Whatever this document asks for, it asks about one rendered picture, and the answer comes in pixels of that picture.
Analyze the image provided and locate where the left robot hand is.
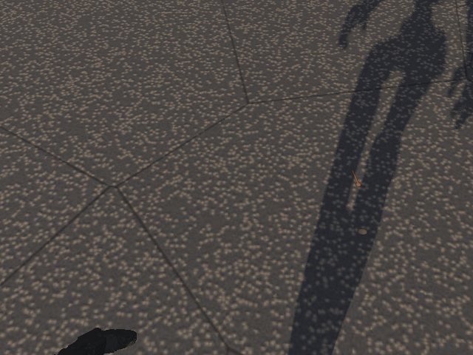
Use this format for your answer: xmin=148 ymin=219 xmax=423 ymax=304
xmin=54 ymin=328 xmax=137 ymax=355

